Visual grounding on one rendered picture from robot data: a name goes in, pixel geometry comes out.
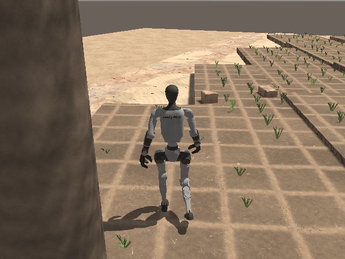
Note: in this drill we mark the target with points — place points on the robot left forearm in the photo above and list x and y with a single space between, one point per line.
146 145

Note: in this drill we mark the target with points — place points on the robot right forearm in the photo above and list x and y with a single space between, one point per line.
196 140

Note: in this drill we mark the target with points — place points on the left robot foot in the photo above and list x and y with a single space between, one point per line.
164 207

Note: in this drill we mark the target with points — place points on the left robot hand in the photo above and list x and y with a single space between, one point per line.
143 160

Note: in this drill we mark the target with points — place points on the robot right upper arm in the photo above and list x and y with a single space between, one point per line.
191 121

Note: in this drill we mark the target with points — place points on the humanoid robot head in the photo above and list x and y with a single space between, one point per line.
171 93

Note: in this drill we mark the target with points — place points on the right robot hand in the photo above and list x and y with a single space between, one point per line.
197 148

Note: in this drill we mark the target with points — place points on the robot left upper arm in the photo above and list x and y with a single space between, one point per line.
152 122

